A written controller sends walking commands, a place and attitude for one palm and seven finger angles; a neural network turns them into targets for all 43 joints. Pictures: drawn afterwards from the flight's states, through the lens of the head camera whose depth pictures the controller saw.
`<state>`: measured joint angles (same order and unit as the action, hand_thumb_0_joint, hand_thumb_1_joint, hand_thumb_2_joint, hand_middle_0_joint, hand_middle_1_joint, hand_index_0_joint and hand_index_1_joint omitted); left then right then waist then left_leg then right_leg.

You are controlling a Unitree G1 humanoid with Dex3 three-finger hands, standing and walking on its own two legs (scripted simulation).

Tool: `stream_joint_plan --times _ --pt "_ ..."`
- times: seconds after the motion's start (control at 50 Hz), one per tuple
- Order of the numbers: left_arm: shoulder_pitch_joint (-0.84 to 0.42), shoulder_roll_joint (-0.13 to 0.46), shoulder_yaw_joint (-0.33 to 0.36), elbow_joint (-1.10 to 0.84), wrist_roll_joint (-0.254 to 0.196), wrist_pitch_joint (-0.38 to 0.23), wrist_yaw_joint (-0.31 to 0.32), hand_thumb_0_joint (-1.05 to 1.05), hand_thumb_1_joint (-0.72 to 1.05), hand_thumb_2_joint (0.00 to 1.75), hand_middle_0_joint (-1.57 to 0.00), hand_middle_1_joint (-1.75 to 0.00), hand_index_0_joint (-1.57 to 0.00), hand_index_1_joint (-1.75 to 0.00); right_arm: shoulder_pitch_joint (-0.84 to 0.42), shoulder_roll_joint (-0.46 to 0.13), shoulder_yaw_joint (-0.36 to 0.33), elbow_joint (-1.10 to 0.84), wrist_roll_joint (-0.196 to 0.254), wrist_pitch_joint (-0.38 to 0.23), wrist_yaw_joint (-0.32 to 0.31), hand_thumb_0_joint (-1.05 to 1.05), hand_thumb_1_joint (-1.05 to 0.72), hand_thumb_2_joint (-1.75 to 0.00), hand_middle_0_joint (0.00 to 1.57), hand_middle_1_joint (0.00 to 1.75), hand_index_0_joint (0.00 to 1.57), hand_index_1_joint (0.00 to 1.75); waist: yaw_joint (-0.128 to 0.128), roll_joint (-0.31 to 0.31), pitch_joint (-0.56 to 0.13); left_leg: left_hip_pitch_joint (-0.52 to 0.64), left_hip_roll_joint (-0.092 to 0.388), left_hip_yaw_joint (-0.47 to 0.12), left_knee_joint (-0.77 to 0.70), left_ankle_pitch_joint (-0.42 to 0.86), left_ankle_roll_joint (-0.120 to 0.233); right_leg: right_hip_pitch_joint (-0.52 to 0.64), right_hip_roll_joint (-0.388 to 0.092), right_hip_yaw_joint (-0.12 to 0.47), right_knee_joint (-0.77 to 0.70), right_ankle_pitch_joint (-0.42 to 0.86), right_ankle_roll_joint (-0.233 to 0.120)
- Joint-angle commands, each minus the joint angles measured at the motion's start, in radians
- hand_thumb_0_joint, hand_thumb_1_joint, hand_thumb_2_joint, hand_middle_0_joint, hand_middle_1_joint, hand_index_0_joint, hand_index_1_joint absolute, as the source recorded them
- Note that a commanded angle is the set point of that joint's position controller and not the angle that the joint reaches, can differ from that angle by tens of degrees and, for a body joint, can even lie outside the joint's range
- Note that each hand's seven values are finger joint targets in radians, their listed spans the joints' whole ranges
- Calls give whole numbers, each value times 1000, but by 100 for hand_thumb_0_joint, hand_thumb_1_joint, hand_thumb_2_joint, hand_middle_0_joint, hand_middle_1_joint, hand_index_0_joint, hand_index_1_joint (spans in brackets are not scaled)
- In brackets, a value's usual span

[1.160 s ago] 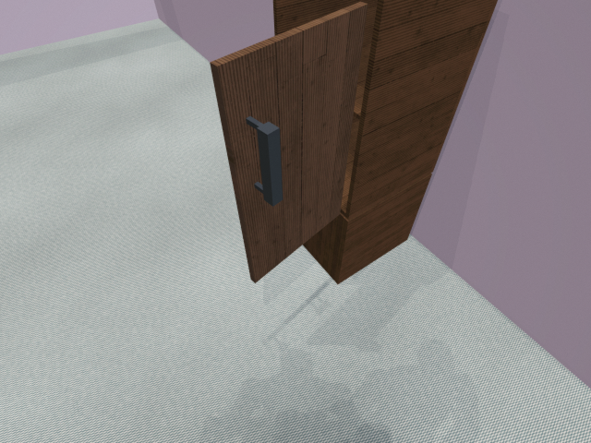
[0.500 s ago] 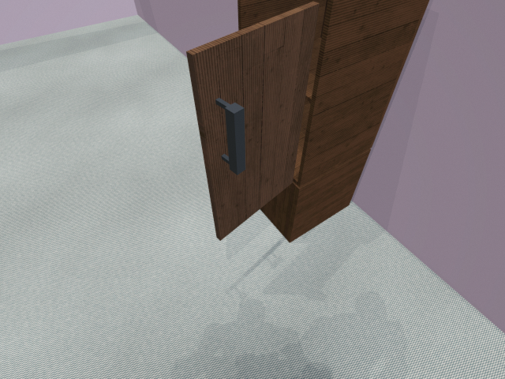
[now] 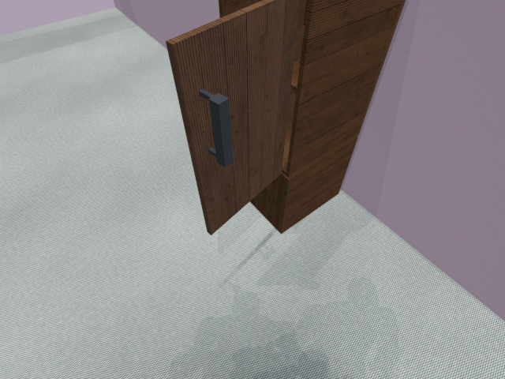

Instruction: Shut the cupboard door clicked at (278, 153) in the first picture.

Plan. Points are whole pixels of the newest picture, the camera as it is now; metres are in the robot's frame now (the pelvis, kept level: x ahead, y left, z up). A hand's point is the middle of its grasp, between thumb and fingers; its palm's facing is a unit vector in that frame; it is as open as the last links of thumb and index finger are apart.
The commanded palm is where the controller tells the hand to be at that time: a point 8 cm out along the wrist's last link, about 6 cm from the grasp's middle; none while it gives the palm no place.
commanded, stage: walk around to get in front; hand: left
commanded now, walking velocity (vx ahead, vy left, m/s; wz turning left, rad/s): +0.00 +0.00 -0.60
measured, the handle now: (215, 129) +0.57 +0.12 +0.06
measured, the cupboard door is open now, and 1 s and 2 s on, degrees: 100 100 100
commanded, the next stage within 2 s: none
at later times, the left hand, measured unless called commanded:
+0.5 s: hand out of the picture +0.07 +0.17 -0.17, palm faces -0.18 -0.94 -0.27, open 7.4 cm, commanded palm none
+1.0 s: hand out of the picture +0.13 +0.12 -0.18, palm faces -0.48 -0.83 -0.27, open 7.4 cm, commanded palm none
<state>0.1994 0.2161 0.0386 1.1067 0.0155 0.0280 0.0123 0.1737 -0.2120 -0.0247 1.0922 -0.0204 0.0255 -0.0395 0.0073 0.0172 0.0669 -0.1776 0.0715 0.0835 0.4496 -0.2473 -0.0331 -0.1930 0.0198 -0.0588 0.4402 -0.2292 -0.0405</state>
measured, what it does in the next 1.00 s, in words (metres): steps on the spot, turning right: left foot, then right foot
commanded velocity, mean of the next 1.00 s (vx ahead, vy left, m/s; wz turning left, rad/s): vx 0.00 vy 0.00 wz -0.60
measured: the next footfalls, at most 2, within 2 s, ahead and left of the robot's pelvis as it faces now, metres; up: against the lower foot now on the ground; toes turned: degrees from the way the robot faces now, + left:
left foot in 0.62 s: +0.06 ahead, +0.12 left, +0.00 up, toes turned -17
right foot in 0.86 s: -0.04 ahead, -0.16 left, +0.00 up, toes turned -27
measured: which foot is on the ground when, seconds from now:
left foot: down 0.00-0.26, up 0.28-0.60, down 0.62-0.84, up 0.86-1.00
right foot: down 0.00-0.60, up 0.62-0.84, down 0.86-1.00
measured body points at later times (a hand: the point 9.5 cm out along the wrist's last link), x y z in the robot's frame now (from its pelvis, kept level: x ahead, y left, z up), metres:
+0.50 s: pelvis -0.02 -0.02 +0.00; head +0.03 -0.04 +0.44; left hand +0.08 +0.22 -0.14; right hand +0.02 -0.29 -0.15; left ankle +0.00 +0.13 -0.69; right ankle -0.02 -0.11 -0.74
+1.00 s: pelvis -0.04 -0.03 -0.01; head +0.01 -0.06 +0.43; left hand +0.16 +0.17 -0.16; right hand -0.10 -0.31 -0.15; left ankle +0.01 +0.11 -0.69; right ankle -0.08 -0.14 -0.74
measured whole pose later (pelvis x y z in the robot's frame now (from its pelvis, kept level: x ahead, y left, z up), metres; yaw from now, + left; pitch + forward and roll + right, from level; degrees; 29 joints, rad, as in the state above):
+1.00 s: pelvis -0.04 -0.03 -0.01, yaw -31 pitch +1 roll +1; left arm 0.18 0.25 0.07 0.90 0.03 0.05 -0.01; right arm 0.14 -0.26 -0.06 0.90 -0.01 0.05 -0.03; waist 0.01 -0.01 0.13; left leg -0.44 0.07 0.04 0.98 -0.51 -0.06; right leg -0.36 0.02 0.07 0.63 -0.29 -0.01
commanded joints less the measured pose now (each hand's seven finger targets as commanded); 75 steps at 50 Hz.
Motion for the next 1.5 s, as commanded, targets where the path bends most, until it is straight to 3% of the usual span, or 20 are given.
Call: stream_joint_plan --times 0.0,0.12,0.22,0.24,0.26,0.54,0.58,0.6,0.7,0.78,0.84,1.02,1.04,1.08,1.1,1.18,1.3,1.34,1.36,1.48 --pt "-3 169 55 -98 4 6 -1 0 90 90 -20 -30 -20 -30 87 -117 -40 -62 2 -2 -14 0 -90 -90 20 30 20 30 -26 -61 -41 -2 63 -18 20 23 36 -89 -165 197 -56 170 -49" --pt "-43 92 66 -178 4 27 -23 0 90 90 -20 -30 -20 -30 103 -183 -63 -107 -13 -25 -23 0 -90 -90 20 30 20 30 -23 198 -42 12 364 -241 -181 226 225 -249 -31 73 524 -316 21" --pt "116 113 81 -154 7 2 -32 0 90 90 -20 -30 -20 -30 6 -183 -72 -149 -6 -18 -17 0 -90 -90 20 30 20 30 65 16 -64 -115 185 8 159 199 63 42 -59 52 22 74 13" --pt "135 236 105 -152 21 -9 -14 0 90 90 -20 -30 -20 -30 12 -104 -67 -184 8 -11 -8 0 -90 -90 20 30 20 30 60 -331 -55 -342 18 107 403 -212 -20 134 -320 468 -142 287 -81" --pt "168 269 105 -153 4 -6 -5 0 90 90 -20 -30 -20 -30 -32 -114 -62 -202 9 1 -3 0 -90 -90 20 30 20 30 101 -296 -48 -363 -12 -15 599 -394 -18 57 -415 563 -173 331 -190" --pt "-23 197 93 -238 7 9 1 0 90 90 -20 -30 -20 -30 49 -87 -52 -205 24 -19 -10 0 -90 -90 20 30 20 30 -46 -127 -128 27 -46 -68 22 -37 -4 -114 -158 465 4 284 -85" --pt "-20 95 69 -282 -12 15 -21 0 90 90 -20 -30 -20 -30 73 -246 -76 -216 -5 -34 -21 0 -90 -90 20 30 20 30 -48 304 -93 183 346 -471 -226 -5 145 -429 70 194 323 -264 43" --pt "-63 139 76 -307 -2 10 -31 0 90 90 -20 -30 -20 -30 65 -276 -77 -237 -10 -30 -28 0 -90 -90 20 30 20 30 -55 225 -65 29 460 -514 -233 60 246 -397 23 133 557 -376 68" --pt "-41 99 70 -289 3 18 -57 0 90 90 -20 -30 -20 -30 -45 -198 -60 -269 -24 -34 -17 0 -90 -90 20 30 20 30 11 241 -89 -10 227 -106 -54 418 148 -277 -32 32 523 -279 89" --pt "11 114 69 -272 0 2 -60 0 90 90 -20 -30 -20 -30 2 -238 -80 -257 -10 -18 -5 0 -90 -90 20 30 20 30 13 184 -117 -67 208 -43 95 330 79 -32 11 -56 174 -78 63" --pt "164 344 109 -243 6 -11 -21 0 90 90 -20 -30 -20 -30 -77 -137 -53 -336 13 -5 6 0 -90 -90 20 30 20 30 117 -321 -128 -413 1 -39 638 -441 -35 115 -441 577 -124 412 -193" --pt "-46 232 84 -270 9 8 -6 0 90 90 -20 -30 -20 -30 66 -90 -44 -242 21 -16 4 0 -90 -90 20 30 20 30 -36 -155 -133 -62 -49 -32 143 -86 -19 -110 -190 423 17 258 -101" --pt "-65 211 78 -280 2 14 -10 0 90 90 -20 -30 -20 -30 111 -116 -47 -226 18 -22 -1 0 -90 -90 20 30 20 30 -57 -117 -135 58 -29 -41 14 -26 -7 -206 -144 389 48 158 -55" --pt "-73 116 56 -325 -10 21 -29 0 90 90 -20 -30 -20 -30 149 -283 -72 -236 -12 -39 -14 0 -90 -90 20 30 20 30 -64 309 -101 107 419 -515 -239 -8 184 -435 51 98 467 -376 65" --pt "-97 153 67 -335 0 15 -38 0 90 90 -20 -30 -20 -30 135 -291 -69 -252 -15 -40 -12 0 -90 -90 20 30 20 30 -67 166 -84 -30 460 -528 -232 -12 255 -384 -6 140 638 -367 67" --pt "-83 100 60 -293 2 23 -57 0 90 90 -20 -30 -20 -30 33 -205 -50 -255 -19 -43 -11 0 -90 -90 20 30 20 30 1 189 -75 -11 249 -127 -97 350 153 -338 -40 44 624 -255 91" --pt "-57 97 54 -284 -2 6 -56 0 90 90 -20 -30 -20 -30 108 -238 -72 -225 -10 -26 3 0 -90 -90 20 30 20 30 -15 188 -113 -6 249 -11 50 382 86 -57 -1 -59 149 -96 53" --pt "44 232 83 -257 12 -8 -37 0 90 90 -20 -30 -20 -30 80 -165 -67 -262 7 -20 12 0 -90 -90 20 30 20 30 31 -117 -121 -292 115 108 328 18 -24 212 -238 265 -65 274 -43" --pt "111 320 98 -238 6 -8 -21 0 90 90 -20 -30 -20 -30 -2 -115 -46 -312 13 -12 13 0 -90 -90 20 30 20 30 90 -321 -117 -421 12 61 546 -428 -47 180 -430 495 -116 513 -162" --pt "-20 222 83 -273 7 -8 6 0 90 90 -20 -30 -20 -30 -17 -97 -46 -267 17 -5 10 0 -90 -90 20 30 20 30 8 -170 -134 -320 5 -53 534 -224 -51 63 -251 348 -12 553 -159"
